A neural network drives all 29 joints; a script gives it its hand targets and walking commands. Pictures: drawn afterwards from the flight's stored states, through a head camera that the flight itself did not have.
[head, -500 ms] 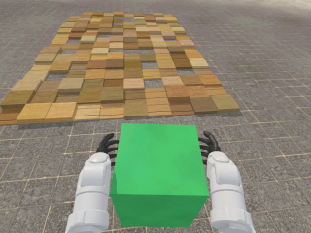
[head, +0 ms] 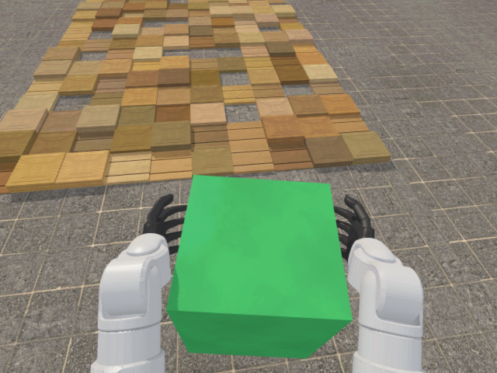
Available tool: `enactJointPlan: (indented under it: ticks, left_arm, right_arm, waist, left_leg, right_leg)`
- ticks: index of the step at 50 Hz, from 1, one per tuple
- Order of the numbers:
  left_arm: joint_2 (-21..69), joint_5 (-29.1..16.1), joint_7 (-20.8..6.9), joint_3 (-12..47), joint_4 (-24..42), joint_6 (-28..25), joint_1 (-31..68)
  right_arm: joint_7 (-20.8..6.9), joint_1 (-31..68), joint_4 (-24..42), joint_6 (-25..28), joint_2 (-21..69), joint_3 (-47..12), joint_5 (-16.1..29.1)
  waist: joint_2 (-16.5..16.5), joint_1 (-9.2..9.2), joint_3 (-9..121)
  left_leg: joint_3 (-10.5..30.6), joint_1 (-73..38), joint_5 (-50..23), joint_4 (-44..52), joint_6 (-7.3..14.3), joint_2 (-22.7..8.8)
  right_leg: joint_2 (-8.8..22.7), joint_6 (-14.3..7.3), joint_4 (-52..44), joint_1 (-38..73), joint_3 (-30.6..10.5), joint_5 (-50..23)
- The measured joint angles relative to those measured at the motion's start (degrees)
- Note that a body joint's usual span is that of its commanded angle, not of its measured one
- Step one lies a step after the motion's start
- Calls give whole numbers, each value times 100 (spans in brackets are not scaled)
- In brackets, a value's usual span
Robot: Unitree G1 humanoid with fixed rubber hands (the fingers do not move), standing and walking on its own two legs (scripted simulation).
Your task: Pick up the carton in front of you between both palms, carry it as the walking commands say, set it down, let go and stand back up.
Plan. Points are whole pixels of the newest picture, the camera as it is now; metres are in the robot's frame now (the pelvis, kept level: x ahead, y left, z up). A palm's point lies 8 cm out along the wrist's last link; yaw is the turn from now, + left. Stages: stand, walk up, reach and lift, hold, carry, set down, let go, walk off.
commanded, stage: carry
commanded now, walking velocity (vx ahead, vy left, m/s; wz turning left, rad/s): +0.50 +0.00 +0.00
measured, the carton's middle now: (254, 273) +0.27 +0.00 +0.01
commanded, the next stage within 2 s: none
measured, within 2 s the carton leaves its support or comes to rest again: neither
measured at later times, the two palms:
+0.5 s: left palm (201, 138) +0.55 +0.11 +0.07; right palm (340, 131) +0.58 -0.19 +0.08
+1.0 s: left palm (217, 56) +0.91 +0.11 +0.08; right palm (320, 62) +0.90 -0.19 +0.07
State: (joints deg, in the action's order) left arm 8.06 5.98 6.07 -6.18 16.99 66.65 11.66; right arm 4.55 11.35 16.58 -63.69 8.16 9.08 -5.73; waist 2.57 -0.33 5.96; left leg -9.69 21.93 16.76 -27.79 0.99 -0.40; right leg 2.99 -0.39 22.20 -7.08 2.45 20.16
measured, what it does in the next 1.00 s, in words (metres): walks ahead: left foot, then right foot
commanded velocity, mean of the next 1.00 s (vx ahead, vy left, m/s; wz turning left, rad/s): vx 0.50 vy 0.00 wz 0.00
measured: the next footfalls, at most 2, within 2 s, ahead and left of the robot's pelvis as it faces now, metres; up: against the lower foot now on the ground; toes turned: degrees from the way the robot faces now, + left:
left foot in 0.02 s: +0.09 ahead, +0.11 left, +0.00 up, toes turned +9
right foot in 0.34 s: +0.34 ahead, -0.12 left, +0.00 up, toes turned -11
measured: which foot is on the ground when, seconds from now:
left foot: up 0.00-0.00, down 0.02-0.36, up 0.38-0.76, down 0.78-1.00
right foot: down 0.00-0.04, up 0.06-0.32, down 0.34-0.78, up 0.80-1.00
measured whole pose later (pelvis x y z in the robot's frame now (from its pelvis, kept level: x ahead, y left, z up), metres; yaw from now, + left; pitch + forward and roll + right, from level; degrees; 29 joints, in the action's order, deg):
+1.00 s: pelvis +0.64 -0.02 +0.00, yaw -2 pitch +5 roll +1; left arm 7.5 7.0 5.0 -5.6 21.2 69.9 8.4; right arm 4.8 9.9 18.9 -67.2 7.8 6.4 -5.8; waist -0.3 2.7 2.2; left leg -13.9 12.5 12.2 -20.2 2.2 -2.0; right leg 4.5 -0.3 54.7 -29.8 5.8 18.9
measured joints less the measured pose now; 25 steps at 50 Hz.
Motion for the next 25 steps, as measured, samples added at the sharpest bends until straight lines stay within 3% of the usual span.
enactJointPlan:
  ticks: [3,7,11,15,16,18,19,22,25]
  left_arm:
    - [-21,-21,-11,-54,355,164,-123]
    - [-51,-54,-75,-78,265,358,-318]
    - [-34,-38,-80,-46,300,455,-207]
    - [-23,-26,-88,-108,351,417,-105]
    - [-22,-19,-91,-114,346,421,-108]
    - [-13,-24,-109,-106,201,364,-60]
    - [-6,-2,-114,-67,51,305,-28]
    - [-4,77,-106,1,-207,312,-9]
    - [-26,60,-92,38,-69,273,-164]
  right_arm:
    - [9,-22,155,-90,-15,-189,2]
    - [83,-122,119,-426,-35,-306,-22]
    - [134,-77,313,-608,-30,-218,24]
    - [138,108,305,-591,1,-147,42]
    - [138,137,283,-608,5,-137,39]
    - [130,175,257,-639,-5,-89,-4]
    - [113,177,187,-627,-22,-33,-20]
    - [76,150,-41,-605,-12,79,-45]
    - [24,95,-32,-535,3,0,-90]
  waist:
    - [-89,88,85]
    - [-298,138,149]
    - [-479,294,61]
    - [-457,240,3]
    - [-443,226,23]
    - [-449,163,83]
    - [-458,104,101]
    - [-279,-16,7]
    - [-159,-144,-153]
  left_leg:
    - [-131,-199,-709,122,145,0]
    - [-224,-709,-178,377,110,-37]
    - [-35,-1285,-139,894,-11,-132]
    - [29,-1905,242,997,-230,-289]
    - [59,-2019,439,856,-300,-346]
    - [154,-1972,981,57,-359,-533]
    - [255,-1690,1073,-714,-330,-618]
    - [576,-520,1123,-2883,-176,-461]
    - [457,302,774,-3076,-118,-386]
  right_leg:
    - [65,71,1194,-305,40,566]
    - [-39,0,2852,-1345,114,752]
    - [-45,21,2341,-2008,385,329]
    - [-15,-30,1060,-2143,689,-666]
    - [-24,-45,788,-2059,785,-855]
    - [-60,-279,769,-1887,955,-1308]
    - [-88,-389,1004,-1880,1034,-1159]
    - [-95,-490,925,-1545,1147,-639]
    - [-117,-430,348,-1052,1104,-677]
